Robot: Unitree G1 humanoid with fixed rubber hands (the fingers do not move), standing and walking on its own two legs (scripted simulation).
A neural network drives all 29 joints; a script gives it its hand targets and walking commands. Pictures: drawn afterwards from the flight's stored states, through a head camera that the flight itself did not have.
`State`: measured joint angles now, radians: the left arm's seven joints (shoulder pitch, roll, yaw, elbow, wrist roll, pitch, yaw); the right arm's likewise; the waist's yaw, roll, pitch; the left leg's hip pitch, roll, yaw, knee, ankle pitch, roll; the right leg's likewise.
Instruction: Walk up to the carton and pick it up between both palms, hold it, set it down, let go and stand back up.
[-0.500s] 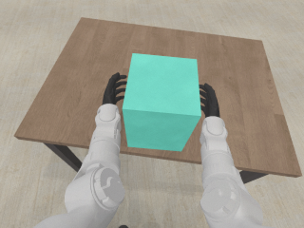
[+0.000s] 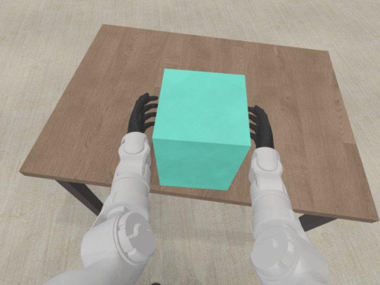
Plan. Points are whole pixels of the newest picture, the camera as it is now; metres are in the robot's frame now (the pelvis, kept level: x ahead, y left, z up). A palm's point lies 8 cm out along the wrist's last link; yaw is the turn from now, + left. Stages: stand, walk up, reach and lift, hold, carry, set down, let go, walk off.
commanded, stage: reach and lift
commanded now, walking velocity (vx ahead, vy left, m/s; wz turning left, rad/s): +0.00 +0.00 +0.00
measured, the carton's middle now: (198, 135) +0.47 +0.04 -0.02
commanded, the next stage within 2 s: none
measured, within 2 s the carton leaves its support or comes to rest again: leaves its support in 0.68 s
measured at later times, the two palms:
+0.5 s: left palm (136, 138) +0.41 +0.17 +0.04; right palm (263, 151) +0.41 -0.10 +0.04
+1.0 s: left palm (124, 143) +0.37 +0.18 +0.08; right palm (266, 157) +0.37 -0.09 +0.08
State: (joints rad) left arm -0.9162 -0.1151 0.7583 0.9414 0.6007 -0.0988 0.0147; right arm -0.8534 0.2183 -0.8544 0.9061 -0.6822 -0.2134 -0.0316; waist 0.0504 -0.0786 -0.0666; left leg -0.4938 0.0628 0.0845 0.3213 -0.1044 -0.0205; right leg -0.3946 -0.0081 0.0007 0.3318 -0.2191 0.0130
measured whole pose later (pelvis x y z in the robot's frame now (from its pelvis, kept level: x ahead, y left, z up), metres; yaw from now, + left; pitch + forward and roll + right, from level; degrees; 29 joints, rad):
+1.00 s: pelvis -0.03 +0.00 +0.01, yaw +1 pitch +6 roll -1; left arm -0.82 -0.08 0.55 0.92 0.45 0.02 0.07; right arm -0.77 0.16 -0.62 1.01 -0.43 -0.18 -0.11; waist 0.04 -0.07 -0.04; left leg -0.32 0.06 0.07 0.29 -0.07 -0.02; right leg -0.20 -0.01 -0.03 0.27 -0.17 0.01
